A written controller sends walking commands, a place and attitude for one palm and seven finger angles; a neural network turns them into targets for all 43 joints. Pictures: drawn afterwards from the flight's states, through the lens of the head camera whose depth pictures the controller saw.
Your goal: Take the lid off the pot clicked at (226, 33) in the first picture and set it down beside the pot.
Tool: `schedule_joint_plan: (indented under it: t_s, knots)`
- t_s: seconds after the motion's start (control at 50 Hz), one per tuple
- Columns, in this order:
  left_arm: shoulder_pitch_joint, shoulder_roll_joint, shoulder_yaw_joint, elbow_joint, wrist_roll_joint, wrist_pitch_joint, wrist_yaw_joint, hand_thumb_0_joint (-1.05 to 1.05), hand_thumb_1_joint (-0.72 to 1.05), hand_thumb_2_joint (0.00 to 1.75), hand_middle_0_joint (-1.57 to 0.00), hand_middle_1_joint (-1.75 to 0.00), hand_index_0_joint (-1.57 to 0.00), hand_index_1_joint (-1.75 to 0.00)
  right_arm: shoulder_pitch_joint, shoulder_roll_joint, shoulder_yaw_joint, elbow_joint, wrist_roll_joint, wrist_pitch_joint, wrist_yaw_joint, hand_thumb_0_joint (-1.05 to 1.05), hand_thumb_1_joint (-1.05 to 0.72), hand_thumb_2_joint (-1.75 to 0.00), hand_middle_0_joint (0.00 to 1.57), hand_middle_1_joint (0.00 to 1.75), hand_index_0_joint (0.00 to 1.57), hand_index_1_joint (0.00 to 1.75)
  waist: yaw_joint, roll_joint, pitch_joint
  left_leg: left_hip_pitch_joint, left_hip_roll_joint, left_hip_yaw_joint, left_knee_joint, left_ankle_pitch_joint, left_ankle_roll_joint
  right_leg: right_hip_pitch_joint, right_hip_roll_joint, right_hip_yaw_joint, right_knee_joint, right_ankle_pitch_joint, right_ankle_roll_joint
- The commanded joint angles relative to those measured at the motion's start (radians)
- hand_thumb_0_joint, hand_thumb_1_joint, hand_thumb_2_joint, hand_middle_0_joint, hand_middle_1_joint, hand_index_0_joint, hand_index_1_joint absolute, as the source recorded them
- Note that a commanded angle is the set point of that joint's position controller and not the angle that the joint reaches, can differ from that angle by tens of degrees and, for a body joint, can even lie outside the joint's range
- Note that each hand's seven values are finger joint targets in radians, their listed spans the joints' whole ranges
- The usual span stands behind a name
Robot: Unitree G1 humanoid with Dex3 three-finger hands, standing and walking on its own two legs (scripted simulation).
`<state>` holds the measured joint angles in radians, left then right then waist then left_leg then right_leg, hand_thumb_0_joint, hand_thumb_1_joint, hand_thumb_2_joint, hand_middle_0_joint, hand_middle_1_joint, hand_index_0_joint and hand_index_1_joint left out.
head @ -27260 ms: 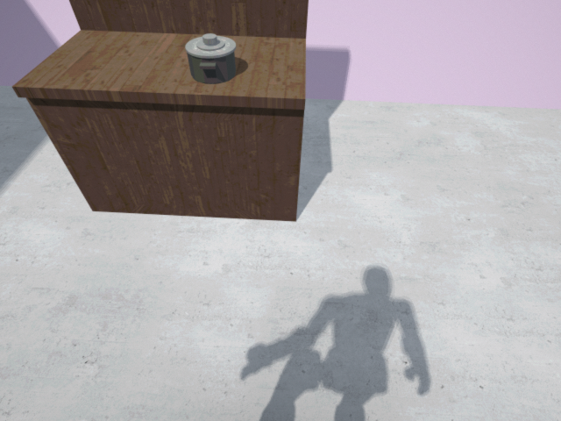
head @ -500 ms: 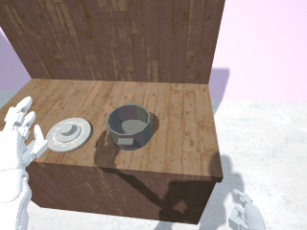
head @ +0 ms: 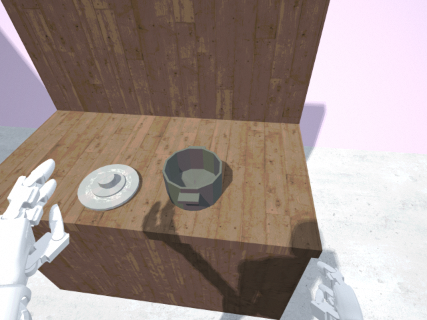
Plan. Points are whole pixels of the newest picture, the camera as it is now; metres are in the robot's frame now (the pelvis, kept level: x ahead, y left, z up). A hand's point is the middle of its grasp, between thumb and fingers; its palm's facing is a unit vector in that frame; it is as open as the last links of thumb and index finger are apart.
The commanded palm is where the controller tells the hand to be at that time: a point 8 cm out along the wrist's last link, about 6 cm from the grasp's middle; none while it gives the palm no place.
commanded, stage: draw the hand back to the body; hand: left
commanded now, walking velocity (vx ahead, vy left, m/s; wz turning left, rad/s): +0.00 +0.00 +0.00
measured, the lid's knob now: (106, 179) +0.48 +0.38 -0.07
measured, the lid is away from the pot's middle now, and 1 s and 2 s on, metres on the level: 0.26 0.26 0.26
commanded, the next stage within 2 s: step back with the hand held close in 0.08 s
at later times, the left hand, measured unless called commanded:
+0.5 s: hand (46, 246) +0.17 +0.27 +0.14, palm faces +0.23 -0.86 -0.46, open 7.4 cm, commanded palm +0.11 +0.31 +0.17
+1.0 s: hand (7, 287) +0.11 +0.28 +0.15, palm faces +0.33 -0.84 -0.44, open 7.4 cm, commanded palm +0.05 +0.32 +0.17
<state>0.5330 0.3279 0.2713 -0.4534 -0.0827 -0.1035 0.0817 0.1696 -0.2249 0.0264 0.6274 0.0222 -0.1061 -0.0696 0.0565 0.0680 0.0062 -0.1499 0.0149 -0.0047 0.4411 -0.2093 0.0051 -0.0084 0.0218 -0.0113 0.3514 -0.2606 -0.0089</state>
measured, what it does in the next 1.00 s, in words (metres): shifts its weight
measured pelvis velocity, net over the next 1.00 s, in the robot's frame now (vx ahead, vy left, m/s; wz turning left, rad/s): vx -0.08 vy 0.04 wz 0.01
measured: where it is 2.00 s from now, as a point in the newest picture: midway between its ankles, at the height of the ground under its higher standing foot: outside the picture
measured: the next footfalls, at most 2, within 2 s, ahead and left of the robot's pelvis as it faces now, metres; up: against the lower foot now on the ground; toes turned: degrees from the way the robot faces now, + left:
left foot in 1.84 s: -0.11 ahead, +0.15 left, +0.00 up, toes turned +3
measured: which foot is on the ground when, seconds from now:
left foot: down 0.00-1.00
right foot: down 0.00-1.00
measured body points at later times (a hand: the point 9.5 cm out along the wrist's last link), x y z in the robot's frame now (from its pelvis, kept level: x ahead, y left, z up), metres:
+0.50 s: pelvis -0.02 +0.04 -0.01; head +0.01 +0.05 +0.44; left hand +0.15 +0.31 +0.17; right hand +0.15 -0.21 -0.08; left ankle +0.02 +0.12 -0.74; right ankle -0.04 -0.12 -0.74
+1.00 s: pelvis -0.08 +0.04 -0.02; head -0.05 +0.07 +0.43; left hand +0.09 +0.32 +0.17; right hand +0.10 -0.19 -0.08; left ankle +0.02 +0.12 -0.74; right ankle -0.04 -0.12 -0.74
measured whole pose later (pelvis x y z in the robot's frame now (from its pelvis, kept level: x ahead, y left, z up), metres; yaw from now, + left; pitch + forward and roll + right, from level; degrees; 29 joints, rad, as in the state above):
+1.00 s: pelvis -0.08 +0.04 -0.02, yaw +1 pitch +0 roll -4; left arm 0.64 0.40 0.39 -0.66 -0.05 -0.22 0.10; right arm 0.22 -0.20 0.01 0.54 0.02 -0.13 -0.06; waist 0.00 0.00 0.05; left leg -0.47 0.01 0.01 0.66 -0.21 0.05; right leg -0.32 -0.01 -0.05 0.57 -0.25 0.04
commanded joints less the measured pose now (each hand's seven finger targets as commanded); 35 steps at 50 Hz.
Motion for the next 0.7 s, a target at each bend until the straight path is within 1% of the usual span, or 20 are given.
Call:
schedule_joint_plan:
  t_s: [0.0,0.02,0.08,0.12,0.16,0.18,0.2,0.22,0.24,0.26,0.3,0.32,0.4,0.42,0.46,0.52,0.56,0.6,0.64,0.68]
  knots:
    - [-0.120,0.160,0.103,-0.203,-0.001,-0.055,0.027,0.00,0.90,0.90,-0.20,-0.30,-0.20,-0.30,-0.166,-0.101,-0.032,-0.167,-0.003,-0.052,-0.010,0.00,-0.90,-0.90,0.20,0.30,0.20,0.30,-0.011,-0.030,-0.019,0.117,0.017,-0.016,-0.058,0.080,0.029,-0.183,-0.021,-0.027,-0.089,0.124,-0.017]
    - [-0.125,0.180,0.116,-0.225,0.000,-0.059,0.028,0.00,0.90,0.90,-0.20,-0.30,-0.20,-0.30,-0.169,-0.102,-0.034,-0.168,-0.002,-0.057,-0.012,0.00,-0.90,-0.90,0.20,0.30,0.20,0.30,-0.011,-0.013,-0.025,0.119,0.017,-0.018,-0.060,0.071,0.029,-0.178,-0.022,-0.025,-0.088,0.118,-0.018]
    - [-0.086,0.146,0.086,-0.227,0.003,-0.055,0.028,0.00,0.90,0.90,-0.20,-0.30,-0.20,-0.30,-0.170,-0.097,-0.033,-0.171,-0.005,-0.061,-0.009,0.00,-0.90,-0.90,0.20,0.30,0.20,0.30,-0.007,-0.007,-0.032,0.118,0.017,-0.022,-0.062,0.066,0.028,-0.176,-0.021,-0.026,-0.083,0.104,-0.020]
    - [-0.122,0.179,0.107,-0.266,0.008,-0.059,0.032,0.00,0.90,0.90,-0.20,-0.30,-0.20,-0.30,-0.167,-0.100,-0.028,-0.171,-0.006,-0.066,-0.007,0.00,-0.90,-0.90,0.20,0.30,0.20,0.30,-0.006,0.030,-0.040,0.118,0.013,-0.027,-0.065,0.065,0.025,-0.166,-0.021,-0.024,-0.080,0.106,-0.024]
    - [-0.084,0.169,0.116,-0.229,0.006,-0.053,0.035,0.00,0.90,0.90,-0.20,-0.30,-0.20,-0.30,-0.163,-0.097,-0.029,-0.168,-0.008,-0.065,-0.008,0.00,-0.90,-0.90,0.20,0.30,0.20,0.30,0.002,0.007,-0.042,0.109,0.018,-0.028,-0.068,0.069,0.024,-0.160,-0.021,-0.026,-0.078,0.107,-0.024]
    - [-0.278,0.357,0.303,-0.377,0.002,-0.103,0.038,0.00,0.90,0.90,-0.20,-0.30,-0.20,-0.30,-0.140,-0.114,-0.036,-0.206,-0.005,-0.043,-0.004,0.00,-0.90,-0.90,0.20,0.30,0.20,0.30,-0.014,-0.007,0.051,0.028,0.028,-0.042,-0.029,-0.004,0.053,-0.234,-0.062,0.087,-0.115,0.183,-0.017]
    - [-0.213,0.289,0.260,-0.271,0.008,-0.117,0.028,0.00,0.90,0.90,-0.20,-0.30,-0.20,-0.30,-0.127,-0.095,-0.035,-0.166,-0.012,-0.035,0.000,0.00,-0.90,-0.90,0.20,0.30,0.20,0.30,-0.029,-0.102,0.077,-0.010,0.024,-0.052,0.004,-0.023,0.055,-0.242,-0.084,0.087,-0.115,0.193,-0.017]
    - [-0.179,0.271,0.251,-0.253,0.009,-0.123,0.017,0.00,0.90,0.90,-0.20,-0.30,-0.20,-0.30,-0.122,-0.098,-0.040,-0.176,-0.009,-0.032,0.006,0.00,-0.90,-0.90,0.20,0.30,0.20,0.30,-0.032,-0.112,0.064,-0.007,0.024,-0.053,0.015,-0.029,0.052,-0.253,-0.097,0.097,-0.107,0.189,-0.021]
    - [-0.106,0.215,0.211,-0.205,0.009,-0.124,0.007,0.00,0.90,0.90,-0.20,-0.30,-0.20,-0.30,-0.118,-0.098,-0.046,-0.175,-0.009,-0.030,0.009,0.00,-0.90,-0.90,0.20,0.30,0.20,0.30,-0.036,-0.118,0.051,-0.009,0.029,-0.050,0.032,-0.008,0.053,-0.253,-0.106,0.102,-0.095,0.210,-0.017]
    - [-0.056,0.176,0.178,-0.196,0.009,-0.124,-0.003,0.00,0.90,0.90,-0.20,-0.30,-0.20,-0.30,-0.110,-0.106,-0.050,-0.185,-0.008,-0.027,0.014,0.00,-0.90,-0.90,0.20,0.30,0.20,0.30,-0.040,-0.093,0.029,-0.014,0.036,-0.051,0.037,0.009,0.055,-0.250,-0.112,0.098,-0.079,0.219,-0.013]
    - [-0.003,0.155,0.156,-0.233,0.010,-0.130,-0.016,0.00,0.90,0.90,-0.20,-0.30,-0.20,-0.30,-0.099,-0.119,-0.059,-0.206,-0.004,-0.020,0.021,0.00,-0.90,-0.90,0.20,0.30,0.20,0.30,-0.042,-0.044,-0.025,-0.023,0.053,-0.057,0.029,0.062,0.059,-0.221,-0.109,0.073,-0.033,0.250,-0.003]
    - [0.019,0.174,0.173,-0.266,0.008,-0.138,-0.016,0.00,0.90,0.90,-0.20,-0.30,-0.20,-0.30,-0.100,-0.118,-0.060,-0.213,-0.001,-0.019,0.021,0.00,-0.90,-0.90,0.20,0.30,0.20,0.30,-0.039,-0.021,-0.058,-0.021,0.061,-0.061,0.009,0.086,0.062,-0.196,-0.105,0.055,-0.007,0.255,0.001]
    - [0.099,0.214,0.225,-0.350,0.009,-0.146,-0.014,0.00,0.90,0.90,-0.20,-0.30,-0.20,-0.30,-0.089,-0.120,-0.073,-0.246,0.002,-0.002,0.022,0.00,-0.90,-0.90,0.20,0.30,0.20,0.30,-0.035,-0.039,-0.126,-0.038,0.090,-0.086,0.015,0.229,0.071,-0.174,-0.089,0.026,0.064,0.289,0.017]
    - [0.103,0.257,0.258,-0.383,0.008,-0.153,-0.006,0.00,0.90,0.90,-0.20,-0.30,-0.20,-0.30,-0.089,-0.123,-0.076,-0.249,0.004,0.000,0.021,0.00,-0.90,-0.90,0.20,0.30,0.20,0.30,-0.036,-0.010,-0.142,-0.049,0.099,-0.097,0.005,0.224,0.073,-0.161,-0.088,0.025,0.083,0.265,0.014]
    - [0.144,0.237,0.256,-0.404,0.005,-0.158,-0.003,0.00,0.90,0.90,-0.20,-0.30,-0.20,-0.30,-0.079,-0.119,-0.079,-0.261,0.007,0.000,0.019,0.00,-0.90,-0.90,0.20,0.30,0.20,0.30,-0.037,0.029,-0.157,-0.065,0.118,-0.121,-0.010,0.243,0.079,-0.161,-0.071,0.004,0.121,0.223,0.021]
    - [0.158,0.268,0.281,-0.468,0.006,-0.169,0.007,0.00,0.90,0.90,-0.20,-0.30,-0.20,-0.30,-0.065,-0.128,-0.086,-0.263,0.005,-0.015,0.019,0.00,-0.90,-0.90,0.20,0.30,0.20,0.30,-0.039,0.122,-0.168,-0.084,0.153,-0.168,-0.055,0.214,0.086,-0.178,-0.046,-0.014,0.184,0.061,0.027]
    - [0.178,0.240,0.271,-0.455,0.007,-0.167,0.012,0.00,0.90,0.90,-0.20,-0.30,-0.20,-0.30,-0.049,-0.120,-0.087,-0.256,-0.001,-0.031,0.019,0.00,-0.90,-0.90,0.20,0.30,0.20,0.30,-0.041,0.151,-0.144,-0.106,0.178,-0.187,-0.079,0.168,0.094,-0.205,-0.037,-0.023,0.203,-0.057,0.030]
    - [0.178,0.236,0.273,-0.438,0.008,-0.164,0.017,0.00,0.90,0.90,-0.20,-0.30,-0.20,-0.30,-0.039,-0.122,-0.088,-0.248,-0.003,-0.043,0.019,0.00,-0.90,-0.90,0.20,0.30,0.20,0.30,-0.043,0.125,-0.128,-0.146,0.186,-0.193,-0.075,0.105,0.094,-0.195,-0.040,-0.023,0.196,-0.068,0.029]
    - [0.173,0.221,0.263,-0.418,0.006,-0.162,0.020,0.00,0.90,0.90,-0.20,-0.30,-0.20,-0.30,-0.029,-0.123,-0.088,-0.243,-0.001,-0.048,0.017,0.00,-0.90,-0.90,0.20,0.30,0.20,0.30,-0.050,0.057,-0.124,-0.166,0.173,-0.184,-0.051,0.041,0.084,-0.185,-0.046,-0.024,0.159,-0.022,0.027]
    - [0.149,0.214,0.252,-0.390,0.011,-0.160,0.020,0.00,0.90,0.90,-0.20,-0.30,-0.20,-0.30,-0.034,-0.128,-0.089,-0.248,0.004,-0.052,0.015,0.00,-0.90,-0.90,0.20,0.30,0.20,0.30,-0.057,0.022,-0.091,-0.246,0.156,-0.173,-0.057,-0.152,0.072,-0.172,-0.061,-0.019,0.162,0.002,0.023]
